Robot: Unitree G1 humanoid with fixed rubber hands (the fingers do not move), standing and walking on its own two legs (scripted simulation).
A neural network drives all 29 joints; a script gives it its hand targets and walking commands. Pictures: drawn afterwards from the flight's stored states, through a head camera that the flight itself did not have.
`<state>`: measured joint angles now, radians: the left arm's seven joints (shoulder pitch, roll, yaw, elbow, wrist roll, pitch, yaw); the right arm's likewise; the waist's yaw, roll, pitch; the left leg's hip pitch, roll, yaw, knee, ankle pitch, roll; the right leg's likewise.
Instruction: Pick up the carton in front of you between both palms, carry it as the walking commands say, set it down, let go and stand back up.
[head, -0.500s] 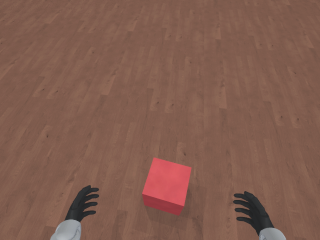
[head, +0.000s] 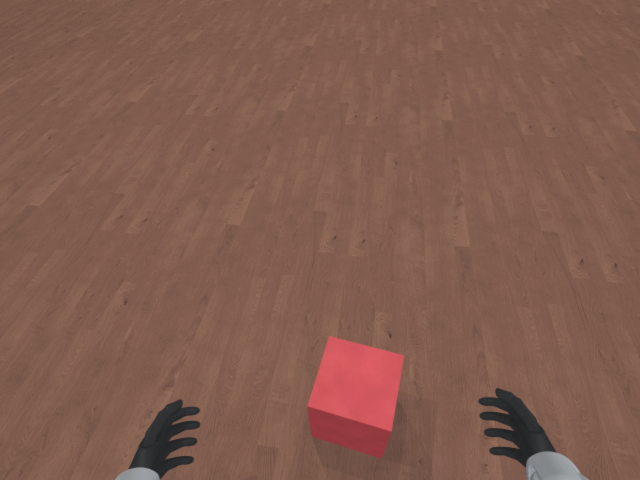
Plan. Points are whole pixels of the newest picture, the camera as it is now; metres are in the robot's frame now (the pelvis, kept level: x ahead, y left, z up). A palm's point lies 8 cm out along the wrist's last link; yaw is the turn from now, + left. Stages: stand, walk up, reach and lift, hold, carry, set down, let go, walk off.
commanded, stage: stand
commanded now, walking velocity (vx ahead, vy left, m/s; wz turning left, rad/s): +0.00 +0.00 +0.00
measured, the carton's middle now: (355, 397) +0.46 -0.07 -0.64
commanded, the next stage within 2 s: none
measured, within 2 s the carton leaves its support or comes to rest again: neither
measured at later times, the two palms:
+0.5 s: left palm out of the picture +0.14 +0.25 -0.07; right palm (572, 434) +0.20 -0.32 -0.10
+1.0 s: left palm out of the picture +0.13 +0.28 -0.08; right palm (589, 473) +0.15 -0.32 -0.10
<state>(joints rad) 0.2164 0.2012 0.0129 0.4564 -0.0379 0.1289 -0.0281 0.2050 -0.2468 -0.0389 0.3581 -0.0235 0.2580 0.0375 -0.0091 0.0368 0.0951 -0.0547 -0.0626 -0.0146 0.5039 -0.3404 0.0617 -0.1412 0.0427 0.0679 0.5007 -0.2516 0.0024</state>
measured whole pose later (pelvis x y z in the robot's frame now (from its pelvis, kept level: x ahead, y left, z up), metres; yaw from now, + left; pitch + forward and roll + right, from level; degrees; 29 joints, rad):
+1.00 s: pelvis +0.03 -0.03 +0.01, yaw +2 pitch -1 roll +0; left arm 0.12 0.35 0.05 0.93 0.02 0.00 0.01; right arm 0.18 -0.38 0.01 0.86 -0.03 -0.02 -0.04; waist 0.01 0.04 0.02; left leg -0.05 -0.03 -0.07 0.38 -0.30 0.02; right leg -0.13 0.06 0.02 0.39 -0.23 -0.04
